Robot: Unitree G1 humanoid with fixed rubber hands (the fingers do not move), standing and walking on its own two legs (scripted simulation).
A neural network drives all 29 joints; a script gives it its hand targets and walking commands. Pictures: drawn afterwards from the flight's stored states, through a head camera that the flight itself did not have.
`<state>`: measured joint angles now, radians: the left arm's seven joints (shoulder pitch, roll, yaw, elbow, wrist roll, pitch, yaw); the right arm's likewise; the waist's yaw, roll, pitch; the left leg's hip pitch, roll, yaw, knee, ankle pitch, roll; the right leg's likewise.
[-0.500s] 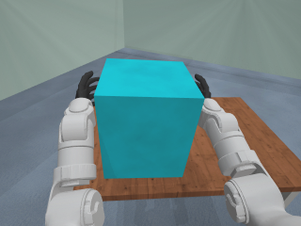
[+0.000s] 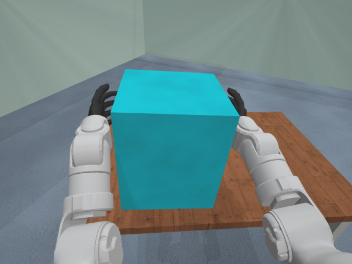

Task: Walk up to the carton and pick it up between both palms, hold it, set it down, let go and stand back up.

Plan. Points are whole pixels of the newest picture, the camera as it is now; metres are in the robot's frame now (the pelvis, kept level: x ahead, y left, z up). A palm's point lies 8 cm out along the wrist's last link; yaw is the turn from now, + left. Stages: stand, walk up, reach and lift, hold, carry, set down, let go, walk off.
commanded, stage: hold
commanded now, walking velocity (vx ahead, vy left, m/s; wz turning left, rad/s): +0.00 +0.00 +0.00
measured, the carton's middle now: (169, 139) +0.37 +0.00 +0.18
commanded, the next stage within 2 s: set down in 0.22 s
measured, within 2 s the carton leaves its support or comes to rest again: neither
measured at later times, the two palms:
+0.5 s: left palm (98, 111) +0.37 +0.14 +0.25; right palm (238, 114) +0.37 -0.16 +0.24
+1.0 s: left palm (106, 128) +0.40 +0.14 +0.20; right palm (229, 134) +0.40 -0.16 +0.17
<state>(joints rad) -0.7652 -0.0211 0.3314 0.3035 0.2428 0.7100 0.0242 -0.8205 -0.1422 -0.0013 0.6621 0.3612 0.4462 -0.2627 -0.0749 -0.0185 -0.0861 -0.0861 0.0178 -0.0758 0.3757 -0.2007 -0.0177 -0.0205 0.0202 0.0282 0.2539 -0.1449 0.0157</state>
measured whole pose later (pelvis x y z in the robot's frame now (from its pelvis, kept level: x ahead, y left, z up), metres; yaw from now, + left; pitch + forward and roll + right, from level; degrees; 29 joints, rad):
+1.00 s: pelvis +0.01 -0.01 +0.00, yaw +2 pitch -6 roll -1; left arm -0.73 -0.07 0.32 0.35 0.28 0.39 0.02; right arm -0.71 -0.07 -0.12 0.73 0.13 0.03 -0.17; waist -0.06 -0.05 0.05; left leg -0.04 0.02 -0.08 0.33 -0.18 -0.02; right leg 0.03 0.01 -0.02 0.22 -0.15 0.00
